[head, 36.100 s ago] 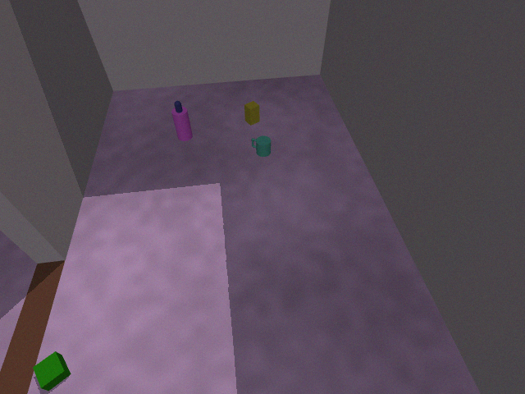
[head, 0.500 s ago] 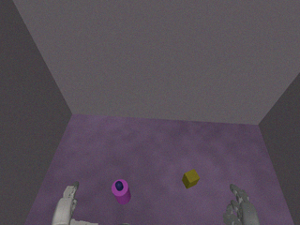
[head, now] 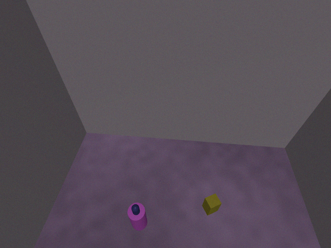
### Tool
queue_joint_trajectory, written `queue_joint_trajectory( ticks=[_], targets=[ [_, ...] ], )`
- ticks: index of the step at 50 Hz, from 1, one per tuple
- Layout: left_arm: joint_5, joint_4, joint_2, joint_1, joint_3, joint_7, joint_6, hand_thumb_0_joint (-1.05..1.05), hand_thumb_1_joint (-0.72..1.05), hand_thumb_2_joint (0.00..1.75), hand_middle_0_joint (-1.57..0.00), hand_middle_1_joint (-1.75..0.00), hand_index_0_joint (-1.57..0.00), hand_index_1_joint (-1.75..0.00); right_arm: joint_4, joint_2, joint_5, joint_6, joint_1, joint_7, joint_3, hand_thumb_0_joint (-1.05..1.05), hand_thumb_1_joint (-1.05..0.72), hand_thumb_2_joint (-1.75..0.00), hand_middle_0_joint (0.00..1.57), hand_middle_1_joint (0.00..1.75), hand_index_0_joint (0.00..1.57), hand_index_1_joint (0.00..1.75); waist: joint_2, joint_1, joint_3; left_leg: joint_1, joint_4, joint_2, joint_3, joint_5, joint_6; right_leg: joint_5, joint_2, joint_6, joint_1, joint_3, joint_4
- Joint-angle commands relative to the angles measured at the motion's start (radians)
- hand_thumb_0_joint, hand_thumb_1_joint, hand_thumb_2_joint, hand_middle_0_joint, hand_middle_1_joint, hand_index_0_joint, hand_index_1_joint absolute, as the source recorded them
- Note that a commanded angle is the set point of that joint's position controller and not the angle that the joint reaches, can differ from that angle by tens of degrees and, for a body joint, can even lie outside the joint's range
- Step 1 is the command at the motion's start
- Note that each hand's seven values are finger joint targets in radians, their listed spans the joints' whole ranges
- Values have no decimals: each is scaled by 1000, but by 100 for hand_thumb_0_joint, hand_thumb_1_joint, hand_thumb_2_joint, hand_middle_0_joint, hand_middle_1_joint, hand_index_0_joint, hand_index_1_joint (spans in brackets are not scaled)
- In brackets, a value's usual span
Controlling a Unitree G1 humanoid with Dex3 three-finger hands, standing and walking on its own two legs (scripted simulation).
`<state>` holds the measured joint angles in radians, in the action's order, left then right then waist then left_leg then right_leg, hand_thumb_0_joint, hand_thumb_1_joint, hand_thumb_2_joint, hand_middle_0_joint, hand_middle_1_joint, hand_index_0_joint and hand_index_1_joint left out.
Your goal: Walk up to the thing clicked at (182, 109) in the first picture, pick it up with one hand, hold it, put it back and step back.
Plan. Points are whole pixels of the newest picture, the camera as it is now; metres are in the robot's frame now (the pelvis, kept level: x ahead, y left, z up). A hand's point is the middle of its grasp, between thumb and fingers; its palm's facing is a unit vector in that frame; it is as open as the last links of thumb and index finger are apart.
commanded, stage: stand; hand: left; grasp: from the side
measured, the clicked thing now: (137, 215) +0.39 +0.17 -0.64
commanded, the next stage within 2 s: step back in 1.84 s
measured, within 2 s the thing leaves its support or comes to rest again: neither
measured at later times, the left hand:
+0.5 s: hand out of the picture +0.02 +0.24 -0.14, palm faces -0.01 -0.94 -0.35, open 7.4 cm
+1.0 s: hand out of the picture +0.08 +0.23 -0.14, palm faces -0.03 -0.94 -0.34, open 7.4 cm
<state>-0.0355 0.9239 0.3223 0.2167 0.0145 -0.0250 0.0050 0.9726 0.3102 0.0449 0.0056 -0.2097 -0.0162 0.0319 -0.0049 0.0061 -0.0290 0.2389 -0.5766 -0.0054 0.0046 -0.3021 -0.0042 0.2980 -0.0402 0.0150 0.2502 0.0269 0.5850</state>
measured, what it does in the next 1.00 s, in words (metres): stands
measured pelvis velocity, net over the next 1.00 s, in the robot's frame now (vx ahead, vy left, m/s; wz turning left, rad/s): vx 0.00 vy -0.01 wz -0.01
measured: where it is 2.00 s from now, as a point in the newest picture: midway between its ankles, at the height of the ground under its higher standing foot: outside the picture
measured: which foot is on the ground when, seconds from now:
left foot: down 0.00-1.00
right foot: down 0.00-1.00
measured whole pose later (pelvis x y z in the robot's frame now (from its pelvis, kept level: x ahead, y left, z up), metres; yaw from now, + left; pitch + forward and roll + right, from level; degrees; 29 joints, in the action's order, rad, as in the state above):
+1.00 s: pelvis +0.00 -0.01 +0.02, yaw -1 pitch -3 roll +0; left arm -0.02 1.16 0.32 0.10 0.00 -0.01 -0.01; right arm 1.15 0.33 0.02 0.01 -0.12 -0.01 0.01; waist 0.02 0.00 -0.04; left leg 0.09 -0.31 0.02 0.01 -0.17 0.02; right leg 0.17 -0.01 0.00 0.12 0.02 0.34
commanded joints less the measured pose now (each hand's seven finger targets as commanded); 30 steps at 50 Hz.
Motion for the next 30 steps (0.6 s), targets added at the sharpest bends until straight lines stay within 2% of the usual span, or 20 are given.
queue_joint_trajectory(
  ticks=[1, 2, 5, 7, 12, 14, 15, 17, 19, 21, 24, 26, 30],
  targets=[
    [9, -8, 169, -68, 39, -12, -36, 0, 90, 90, -20, -30, -20, -30, -26, 180, -7, 24, 70, -8, 34, 0, -90, -90, 20, 30, 20, 30, 31, 9, 35, -31, 209, 94, -114, 142, -29, -135, -65, -43, -74, -85, -169],
    [9, 12, 173, -66, 35, -10, -34, 0, 90, 90, -20, -30, -20, -30, -13, 180, -8, 22, 74, -6, 31, 0, -90, -90, 20, 30, 20, 30, 14, 10, -2, -11, 236, 93, -121, 99, -25, -88, -63, -42, -73, -86, -189],
    [9, 55, 179, -80, 32, -4, -32, 0, 90, 90, -20, -30, -20, -30, 22, 193, -9, 18, 69, -5, 31, 0, -90, -90, 20, 30, 20, 30, 24, 5, -26, 13, 287, 96, -123, 22, -22, -39, -65, -36, -96, -89, -218],
    [10, 81, 183, -69, 29, -2, -34, 0, 90, 90, -20, -30, -20, -30, 39, 197, -12, 19, 69, -4, 32, 0, -90, -90, 20, 30, 20, 30, 26, 7, -16, -18, 297, 100, -125, 39, -21, -56, -68, -36, -101, -92, -234],
    [10, 123, 190, -75, 28, 1, -35, 0, 90, 90, -20, -30, -20, -30, 70, 202, -14, 19, 73, -2, 30, 0, -90, -90, 20, 30, 20, 30, 32, 8, -22, -15, 331, 104, -134, -17, -20, -47, -68, -31, -103, -91, -254],
    [7, 141, 188, -68, 27, 2, -31, 0, 90, 90, -20, -30, -20, -30, 74, 204, -14, 15, 80, -1, 29, 0, -90, -90, 20, 30, 20, 30, 40, 11, -41, 14, 352, 106, -141, -92, -19, -11, -60, -27, -96, -84, -252],
    [7, 145, 189, -65, 27, 2, -34, 0, 90, 90, -20, -30, -20, -30, 75, 203, -15, 17, 87, -1, 28, 0, -90, -90, 20, 30, 20, 30, 30, 14, -18, -15, 338, 107, -137, -45, -22, -41, -68, -29, -102, -89, -259],
    [7, 154, 195, -74, 26, 2, -36, 0, 90, 90, -20, -30, -20, -30, 84, 194, -18, 16, 78, 1, 24, 0, -90, -90, 20, 30, 20, 30, -1, 7, -33, -27, 329, 101, -128, -13, -19, -23, -72, -29, -79, -98, -274],
    [8, 163, 187, -74, 22, -1, -40, 0, 90, 90, -20, -30, -20, -30, 88, 197, -20, 18, 78, 1, 25, 0, -90, -90, 20, 30, 20, 30, -3, -1, 5, -82, 297, 102, -113, 78, -22, -70, -86, -29, -86, -105, -288],
    [11, 166, 198, -88, 23, -2, -38, 0, 90, 90, -20, -30, -20, -30, 100, 187, -20, 16, 65, 2, 18, 0, -90, -90, 20, 30, 20, 30, -14, -6, -26, -65, 305, 96, -108, 42, -17, -21, -79, -26, -62, -108, -304],
    [12, 174, 193, -88, 21, -2, -38, 0, 90, 90, -20, -30, -20, -30, 100, 201, -21, 15, 86, 2, 21, 0, -90, -90, 20, 30, 20, 30, 5, -2, -18, -83, 300, 102, -104, 77, -19, -48, -82, -27, -66, -108, -305],
    [12, 180, 198, -86, 21, -1, -39, 0, 90, 90, -20, -30, -20, -30, 102, 197, -22, 13, 80, 3, 18, 0, -90, -90, 20, 30, 20, 30, -19, -3, -20, -88, 295, 99, -98, 84, -18, -23, -84, -27, -60, -117, -320],
    [15, 183, 201, -99, 23, -2, -43, 0, 90, 90, -20, -30, -20, -30, 108, 205, -25, 18, 88, 1, 18, 0, -90, -90, 20, 30, 20, 30, -4, -7, 24, -123, 287, 113, -92, 175, -18, -162, -92, -30, -107, -117, -306]
  ],
)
